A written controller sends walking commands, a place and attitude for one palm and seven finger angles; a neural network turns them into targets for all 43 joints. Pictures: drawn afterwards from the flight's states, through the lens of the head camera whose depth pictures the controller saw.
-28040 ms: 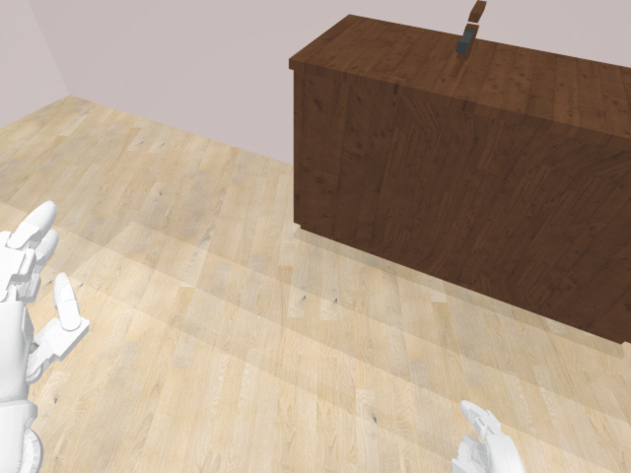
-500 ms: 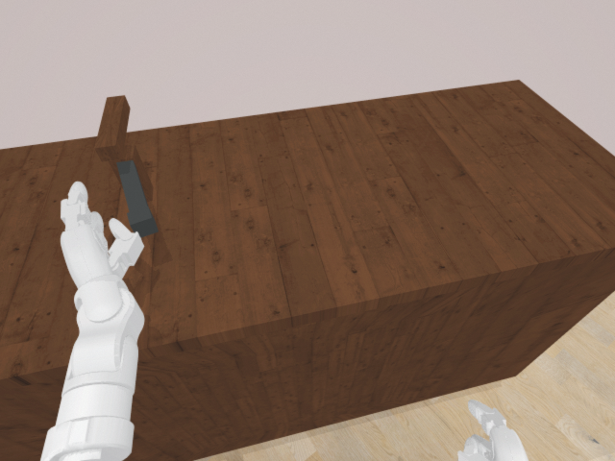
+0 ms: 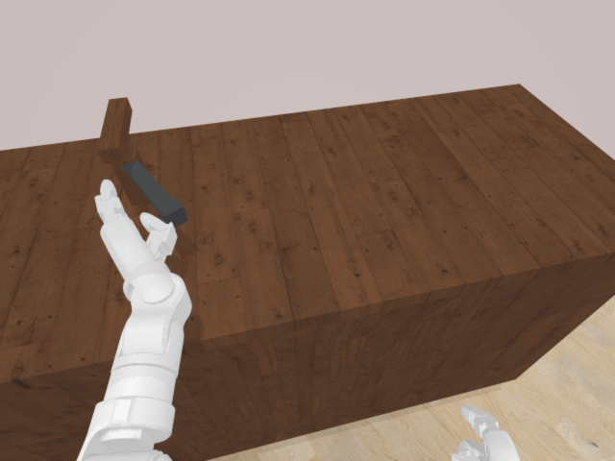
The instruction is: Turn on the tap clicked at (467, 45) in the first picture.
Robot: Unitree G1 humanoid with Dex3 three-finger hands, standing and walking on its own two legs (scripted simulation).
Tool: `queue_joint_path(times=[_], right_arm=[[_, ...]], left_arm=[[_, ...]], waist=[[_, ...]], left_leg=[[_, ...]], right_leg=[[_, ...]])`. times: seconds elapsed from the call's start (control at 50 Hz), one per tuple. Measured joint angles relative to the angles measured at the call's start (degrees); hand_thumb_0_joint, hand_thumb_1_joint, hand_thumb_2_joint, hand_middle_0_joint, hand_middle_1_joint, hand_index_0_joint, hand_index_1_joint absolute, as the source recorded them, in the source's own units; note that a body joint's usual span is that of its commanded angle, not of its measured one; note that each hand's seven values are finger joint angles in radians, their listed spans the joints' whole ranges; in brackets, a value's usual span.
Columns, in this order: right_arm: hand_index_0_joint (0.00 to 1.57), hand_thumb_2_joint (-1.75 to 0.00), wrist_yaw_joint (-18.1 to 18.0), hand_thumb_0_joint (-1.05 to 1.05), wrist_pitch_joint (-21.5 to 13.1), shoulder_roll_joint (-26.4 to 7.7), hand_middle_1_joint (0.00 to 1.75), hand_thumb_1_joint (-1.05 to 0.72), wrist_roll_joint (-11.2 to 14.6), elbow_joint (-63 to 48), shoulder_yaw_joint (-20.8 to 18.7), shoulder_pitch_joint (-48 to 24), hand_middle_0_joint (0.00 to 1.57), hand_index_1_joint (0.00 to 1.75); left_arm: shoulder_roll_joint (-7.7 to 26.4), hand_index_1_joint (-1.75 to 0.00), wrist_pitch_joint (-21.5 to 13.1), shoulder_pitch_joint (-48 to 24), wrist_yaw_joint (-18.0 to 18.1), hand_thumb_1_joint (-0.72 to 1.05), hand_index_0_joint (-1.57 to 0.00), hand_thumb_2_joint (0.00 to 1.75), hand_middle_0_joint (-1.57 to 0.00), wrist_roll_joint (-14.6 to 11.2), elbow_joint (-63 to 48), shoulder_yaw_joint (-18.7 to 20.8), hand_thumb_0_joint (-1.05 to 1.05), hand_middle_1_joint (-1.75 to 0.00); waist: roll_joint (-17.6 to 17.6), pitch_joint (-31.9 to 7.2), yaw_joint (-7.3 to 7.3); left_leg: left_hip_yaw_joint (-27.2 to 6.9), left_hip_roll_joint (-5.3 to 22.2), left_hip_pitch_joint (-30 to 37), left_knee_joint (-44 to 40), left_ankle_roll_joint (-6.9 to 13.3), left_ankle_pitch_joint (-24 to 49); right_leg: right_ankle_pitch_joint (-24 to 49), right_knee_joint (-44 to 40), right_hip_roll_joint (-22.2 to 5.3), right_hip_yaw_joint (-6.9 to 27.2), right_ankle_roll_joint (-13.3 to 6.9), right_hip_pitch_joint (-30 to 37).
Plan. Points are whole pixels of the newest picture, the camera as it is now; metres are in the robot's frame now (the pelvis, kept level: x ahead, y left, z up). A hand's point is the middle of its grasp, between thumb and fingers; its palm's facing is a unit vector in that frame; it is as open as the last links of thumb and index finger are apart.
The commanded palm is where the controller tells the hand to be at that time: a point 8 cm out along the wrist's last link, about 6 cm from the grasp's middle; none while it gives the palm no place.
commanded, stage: push the lever round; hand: left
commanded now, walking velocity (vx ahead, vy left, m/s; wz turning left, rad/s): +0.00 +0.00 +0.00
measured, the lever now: (172, 213) +0.40 +0.22 +0.11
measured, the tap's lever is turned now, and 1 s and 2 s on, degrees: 28 54 82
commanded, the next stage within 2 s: lift the hand up off the lever in 1.60 s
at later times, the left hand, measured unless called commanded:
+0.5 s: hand (196, 218) +0.40 +0.19 +0.10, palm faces +0.73 -0.68 -0.07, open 7.6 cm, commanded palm +0.35 +0.21 +0.10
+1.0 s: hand (221, 200) +0.44 +0.16 +0.10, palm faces +0.78 -0.61 -0.13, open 7.5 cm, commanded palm +0.39 +0.17 +0.10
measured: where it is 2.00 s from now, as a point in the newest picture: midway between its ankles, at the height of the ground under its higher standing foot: outside the picture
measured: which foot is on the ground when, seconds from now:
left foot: down 0.00-1.00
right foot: down 0.00-1.00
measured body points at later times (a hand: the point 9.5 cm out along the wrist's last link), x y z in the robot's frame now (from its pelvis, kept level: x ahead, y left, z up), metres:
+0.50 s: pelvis +0.00 +0.00 +0.00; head +0.02 -0.01 +0.45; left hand +0.36 +0.22 +0.11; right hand +0.16 -0.24 -0.11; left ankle -0.03 +0.11 -0.73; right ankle +0.03 -0.09 -0.73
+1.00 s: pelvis +0.00 -0.01 +0.00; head +0.04 -0.02 +0.44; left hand +0.39 +0.19 +0.11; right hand +0.14 -0.25 -0.13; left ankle -0.03 +0.11 -0.73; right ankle +0.03 -0.09 -0.73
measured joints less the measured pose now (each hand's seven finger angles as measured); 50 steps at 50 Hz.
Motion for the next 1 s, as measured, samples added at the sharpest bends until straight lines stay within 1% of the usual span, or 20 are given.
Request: queue_joint_path(times=[0.12,0.26,0.36,0.46,0.66,0.82,1.0], right_arm=[[0.21,-0.9,0.3,0.01,0.6,0.2,0.3,-0.91,-0.5,0.3,-0.4,-0.4,0.2,0.3],[0.21,-0.9,0.9,0.01,0.8,0.4,0.3,-0.91,-1.1,0.9,-0.8,-0.7,0.2,0.3],[0.21,-0.9,1.1,0.01,1.2,0.8,0.3,-0.91,-1.5,1.5,-0.9,-1.3,0.2,0.3],[0.21,-0.9,1.4,0.01,1.5,1.0,0.3,-0.91,-1.8,1.8,-1.0,-1.5,0.2,0.3],[0.21,-0.9,2.4,0.01,1.8,1.1,0.3,-0.91,-2.6,3.0,-1.4,-1.4,0.2,0.3],[0.2,-0.9,3.4,0.01,2.3,1.1,0.3,-0.91,-3.4,3.5,-2.1,-0.4,0.2,0.3],[0.2,-0.9,4.5,0.01,1.8,0.9,0.3,-0.91,-4.0,4.5,-2.5,0.4,0.2,0.3]], left_arm=[[-1.3,-0.15,0.9,-1.5,2.9,0.92,-0.15,0.91,-0.15,0.9,0.8,-0.6,0.0,-0.15],[-3.1,-0.15,1.3,-3.2,6.1,0.93,-0.15,0.91,-0.15,1.8,1.8,-1.7,0.01,-0.15],[-3.9,-0.15,1.7,-5.4,8.1,0.94,-0.15,0.91,-0.15,2.5,3.7,-1.9,0.01,-0.15],[-4.4,-0.15,2.2,-7.5,10.1,0.93,-0.15,0.91,-0.15,3.1,5.9,-1.5,0.01,-0.15],[-5.3,-0.15,1.9,-13.3,14.2,0.92,-0.15,0.91,-0.15,4.3,12.0,-0.4,0.0,-0.15],[-6.0,-0.15,2.4,-16.6,17.0,0.93,-0.15,0.92,-0.15,5.5,15.2,1.4,0.0,-0.15],[-6.3,-0.15,2.9,-20.5,19.9,0.95,-0.15,0.93,-0.15,6.5,19.3,2.6,0.0,-0.15]], waist=[[0.0,-0.1,0.09],[-0.1,-0.1,0.31],[-0.3,-0.2,0.2],[-0.4,-0.5,-0.1],[-0.3,-0.9,-0.71],[-0.3,-1.9,-1.32],[-0.3,-2.4,-1.65]], left_leg=[[0.0,0.0,0.0,-0.1,0.0,0.0],[-0.2,0.0,-0.3,0.1,-0.1,0.0],[-0.3,0.1,-0.7,0.2,-0.2,0.1],[-0.4,0.2,-1.3,0.3,-0.4,0.1],[-0.8,0.5,-3.2,1.2,-0.7,-0.1],[-0.7,0.9,-4.5,1.5,-1.0,-0.5],[-1.0,1.0,-6.0,2.2,-1.3,-0.7]], right_leg=[[0.0,-0.1,0.0,0.0,0.0,0.0],[0.0,0.1,-0.1,-0.2,0.0,-0.2],[0.0,0.0,0.0,-0.3,-0.1,-0.5],[0.2,0.0,0.2,-0.5,-0.3,-1.0],[0.0,0.4,0.4,-0.9,-0.6,-2.6],[-0.3,1.0,0.7,-0.8,-0.9,-4.2],[-0.7,1.7,0.8,-1.1,-1.2,-5.6]])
